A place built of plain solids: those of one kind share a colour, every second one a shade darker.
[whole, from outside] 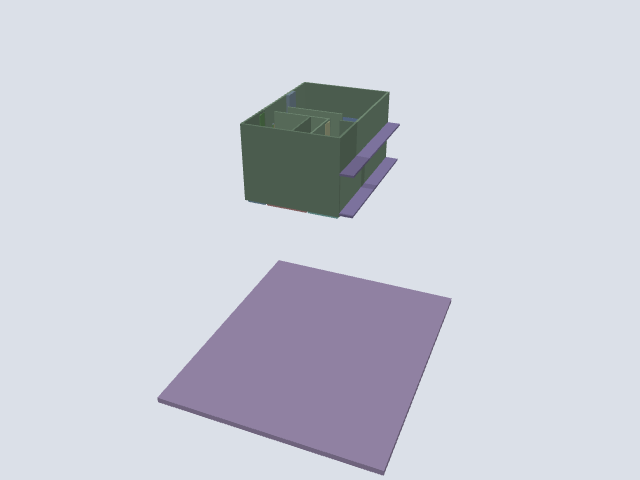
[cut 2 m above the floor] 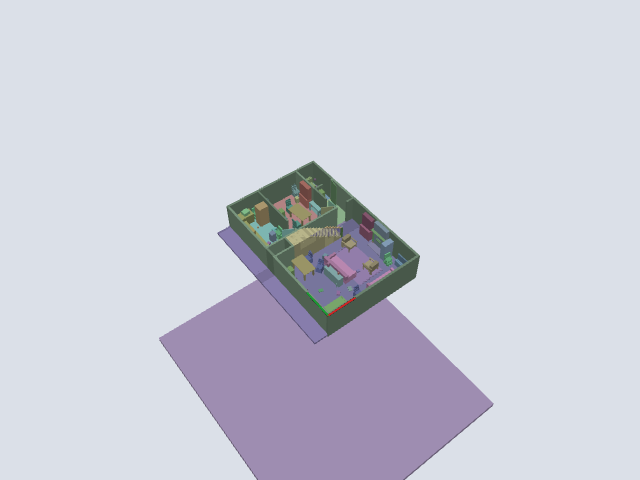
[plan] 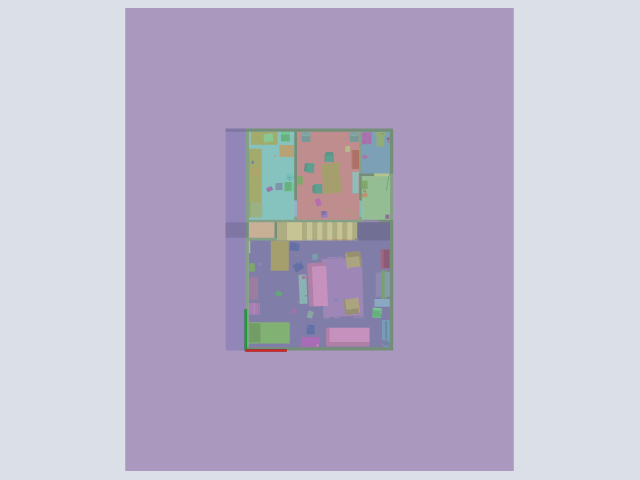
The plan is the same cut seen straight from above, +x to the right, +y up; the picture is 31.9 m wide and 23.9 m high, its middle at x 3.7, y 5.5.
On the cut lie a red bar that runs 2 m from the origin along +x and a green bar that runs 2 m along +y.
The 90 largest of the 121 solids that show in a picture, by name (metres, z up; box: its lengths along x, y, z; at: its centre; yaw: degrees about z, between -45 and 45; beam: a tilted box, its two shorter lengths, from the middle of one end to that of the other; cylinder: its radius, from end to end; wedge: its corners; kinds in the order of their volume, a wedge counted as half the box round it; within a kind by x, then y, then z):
{
 "under_1": {"box": [19.35, 23.05, 0.5], "at": [3.67, 5.53, -16.96]},
 "wall_1": {"box": [0.16, 5.32, 3.02], "at": [0.08, 2.82, 1.21]},
 "wall_2": {"box": [0.16, 7.54, 2.49], "at": [0.08, 3.93, 4.27]},
 "wall_3": {"box": [0.16, 0.77, 3.02], "at": [0.08, 6.0, 1.21]},
 "wall_4": {"box": [0.16, 4.38, 3.02], "at": [0.08, 8.7, 1.21]},
 "wall_5": {"box": [0.16, 3.06, 2.49], "at": [0.08, 9.36, 4.27]},
 "wall_6": {"box": [1.26, 0.13, 2.49], "at": [0.63, 7.76, 4.27]},
 "wall_7": {"box": [1.56, 0.13, 3.02], "at": [0.78, 5.54, 1.21]},
 "wall_8": {"box": [0.13, 0.77, 3.02], "at": [1.5, 6.0, 1.21]},
 "wall_9": {"box": [0.13, 3.06, 2.49], "at": [2.12, 9.36, 4.27]},
 "wall_10": {"box": [0.13, 3.42, 3.02], "at": [2.48, 9.18, 1.21]},
 "wall_11": {"box": [5.84, 0.13, 3.02], "at": [2.92, 6.45, 1.21]},
 "wall_12": {"box": [0.13, 3.06, 2.49], "at": [3.48, 9.36, 4.27]},
 "wall_13": {"box": [7.35, 0.16, 5.82], "at": [3.67, 0.08, 2.61]},
 "wall_14": {"box": [7.35, 0.16, 5.82], "at": [3.67, 10.97, 2.61]},
 "wall_15": {"box": [4.3, 0.13, 2.49], "at": [3.71, 6.45, 4.27]},
 "wall_16": {"box": [4.33, 0.13, 2.49], "at": [4.16, 7.76, 4.27]},
 "wall_17": {"box": [0.13, 1.21, 3.02], "at": [5.71, 8.07, 1.21]},
 "wall_18": {"box": [0.13, 2.08, 3.02], "at": [5.71, 9.85, 1.21]},
 "wall_19": {"box": [0.75, 0.13, 3.02], "at": [6.03, 8.74, 1.21]},
 "wall_20": {"box": [0.7, 0.13, 3.02], "at": [7.0, 6.45, 1.21]},
 "wall_21": {"box": [0.16, 6.22, 3.02], "at": [7.27, 3.27, 1.21]},
 "wall_22": {"box": [0.16, 7.54, 2.49], "at": [7.27, 3.93, 4.27]},
 "wall_23": {"box": [0.16, 2.17, 3.02], "at": [7.27, 7.59, 1.21]},
 "wall_24": {"box": [0.16, 3.06, 2.49], "at": [7.27, 9.36, 4.27]},
 "wall_25": {"box": [0.16, 2.08, 3.02], "at": [7.27, 9.85, 1.21]},
 "stair_1": {"box": [0.5, 0.9, 2.97], "at": [1.81, 5.93, 1.18]},
 "stair_2": {"box": [0.75, 0.9, 2.79], "at": [1.94, 5.93, 1.09]},
 "stair_3": {"box": [1.25, 0.9, 2.43], "at": [2.19, 5.93, 0.92]},
 "stair_4": {"box": [1.5, 0.9, 2.26], "at": [2.31, 5.93, 0.83]},
 "stair_5": {"box": [1.75, 0.9, 2.08], "at": [2.44, 5.93, 0.74]},
 "stair_6": {"box": [2.0, 0.9, 1.9], "at": [2.56, 5.93, 0.65]},
 "stair_7": {"box": [2.25, 0.9, 1.72], "at": [2.69, 5.93, 0.56]},
 "stair_8": {"box": [2.5, 0.9, 1.54], "at": [2.81, 5.93, 0.47]},
 "stair_9": {"box": [2.75, 0.9, 1.37], "at": [2.94, 5.93, 0.38]},
 "stair_10": {"box": [3.0, 0.9, 1.19], "at": [3.06, 5.93, 0.29]},
 "stair_11": {"box": [3.25, 0.9, 1.01], "at": [3.19, 5.93, 0.21]},
 "stair_12": {"box": [3.5, 0.9, 0.83], "at": [3.31, 5.93, 0.12]},
 "stair_13": {"box": [3.75, 0.9, 0.66], "at": [3.44, 5.93, 0.03]},
 "stair_14": {"box": [4.0, 0.9, 0.48], "at": [3.56, 5.93, -0.06]},
 "floor_studio_1": {"box": [7.03, 5.32, 0.5], "at": [3.67, 2.82, -0.25]},
 "floor_studio_2": {"box": [1.63, 0.9, 0.5], "at": [6.38, 5.93, -0.25]},
 "floor_dining_1": {"box": [3.1, 4.38, 0.5], "at": [4.1, 8.7, -0.25]},
 "floor_kitchen_1": {"box": [2.26, 4.38, 0.5], "at": [1.29, 8.7, -0.25]},
 "upper_floor_next_1": {"box": [1.0, 5.32, 0.16], "at": [-0.5, 2.82, -0.08]},
 "upper_floor_next_2": {"box": [1.0, 7.54, 0.16], "at": [-0.5, 3.93, 2.94]},
 "upper_floor_next_3": {"box": [1.0, 0.77, 0.16], "at": [-0.5, 6.0, -0.08]},
 "upper_floor_next_4": {"box": [1.0, 4.38, 0.16], "at": [-0.5, 8.7, -0.08]},
 "upper_floor_next_5": {"box": [1.0, 3.06, 0.16], "at": [-0.5, 9.36, 2.94]},
 "fixture_breast_studio_1": {"box": [0.27, 1.21, 5.57], "at": [7.05, 3.28, 2.73]},
 "sofa_1": {"box": [0.23, 2.16, 0.39], "at": [3.22, 3.27, 0.65], "yaw": 2.6},
 "sofa_2": {"box": [0.93, 2.16, 0.34], "at": [3.58, 3.28, 0.28], "yaw": 2.6},
 "sofa_3": {"box": [2.16, 0.23, 0.39], "at": [5.08, 0.31, 0.65]},
 "sofa_4": {"box": [2.16, 0.93, 0.34], "at": [5.08, 0.67, 0.28]},
 "floor_vestibule_1": {"box": [1.41, 2.17, 0.5], "at": [6.49, 7.59, -0.25]},
 "floor_wc_1": {"box": [1.41, 2.08, 0.5], "at": [6.49, 9.85, -0.25]},
 "child_bed_1": {"box": [0.55, 0.96, 0.2], "at": [0.47, 0.88, 0.58]},
 "child_bed_2": {"box": [2.06, 1.06, 0.4], "at": [1.17, 0.88, 0.38]},
 "fridge_flat_1": {"box": [0.73, 0.6, 1.66], "at": [2.04, 9.93, 0.83]},
 "billy_1": {"box": [0.28, 0.42, 2.02], "at": [0.31, 4.14, 1.01]},
 "billy_2": {"box": [0.28, 0.42, 2.02], "at": [2.7, 8.47, 1.01]},
 "billy_3": {"box": [0.28, 0.42, 2.02], "at": [5.93, 8.24, 1.01]},
 "counter_run_1": {"box": [0.64, 2.66, 0.038], "at": [0.49, 8.71, 0.9]},
 "counter_run_2": {"box": [1.33, 0.61, 0.78], "at": [0.92, 10.57, 0.49]},
 "tall_cupboard_1": {"box": [0.47, 0.96, 0.89], "at": [6.95, 4.56, 0.44]},
 "tall_cupboard_2": {"box": [0.3, 0.92, 0.99], "at": [7.01, 4.56, 1.38]},
 "china_cabinet_1": {"box": [0.4, 0.95, 0.83], "at": [5.44, 9.51, 0.41]},
 "china_cabinet_2": {"box": [0.33, 0.95, 1.07], "at": [5.47, 9.51, 1.36]},
 "floor_cup_1": {"box": [1.27, 0.77, 0.5], "at": [0.8, 6.0, -0.25]},
 "rug_1": {"box": [2.0, 2.9, 0.08], "at": [4.83, 3.14, -0.03], "yaw": 1.7},
 "range_flat_1": {"box": [0.65, 0.76, 0.94], "at": [0.49, 7.0, 0.47]},
 "cube_shelf_1": {"box": [0.39, 1.46, 0.76], "at": [2.85, 3.05, 0.38], "yaw": 2.6},
 "flat_shelf_1": {"box": [0.76, 0.39, 1.46], "at": [6.79, 2.37, 0.73]},
 "wall_band_1": {"box": [7.35, 0.16, 0.31], "at": [3.67, 0.08, 2.87]},
 "armchair_frame_1": {"box": [0.63, 0.74, 0.18], "at": [5.28, 2.21, 0.32], "yaw": 8.4},
 "armchair_frame_2": {"box": [0.62, 0.26, 0.41], "at": [5.32, 1.93, 0.61], "yaw": 8.4},
 "armchair_frame_3": {"box": [0.62, 0.26, 0.41], "at": [5.35, 4.79, 0.61], "yaw": 5.9},
 "armchair_frame_4": {"box": [0.63, 0.74, 0.18], "at": [5.38, 4.52, 0.32], "yaw": 5.9},
 "tv_board_1": {"box": [0.4, 1.0, 0.48], "at": [6.98, 1.01, 0.24]},
 "leaf_bedroom_door_1": {"box": [0.05, 0.81, 2.35], "at": [7.1, 8.23, 4.2], "yaw": 4.0},
 "leaf_dining_door_1": {"box": [0.81, 0.05, 2.35], "at": [5.3, 6.86, 1.17], "yaw": -30.0},
 "leaf_kitchen_door_1": {"box": [0.81, 0.05, 2.35], "at": [2.06, 6.85, 1.17], "yaw": -28.0},
 "bar_stool_1": {"box": [0.35, 0.35, 0.74], "at": [1.66, 8.16, 0.37], "yaw": 2.3},
 "leaf_bath_door_1": {"box": [0.05, 0.73, 2.35], "at": [2.02, 8.19, 4.2], "yaw": -4.0},
 "leaf_wc_door_1": {"box": [0.05, 0.73, 2.35], "at": [7.07, 8.32, 1.17], "yaw": -10.0},
 "clothes_rail_1": {"box": [0.44, 1.13, 0.12], "at": [0.39, 3.08, 0.06]},
 "small_desk_1": {"box": [0.9, 0.5, 0.13], "at": [3.23, 0.42, 0.68]},
 "dish_rack_1": {"box": [0.35, 0.47, 0.34], "at": [0.5, 8.86, 1.08]},
 "floor_gap_dining_door_1": {"box": [0.13, 0.81, 0.5], "at": [5.71, 7.07, -0.25]},
 "floor_gap_kitchen_door_1": {"box": [0.13, 0.81, 0.5], "at": [2.48, 7.07, -0.25]}
}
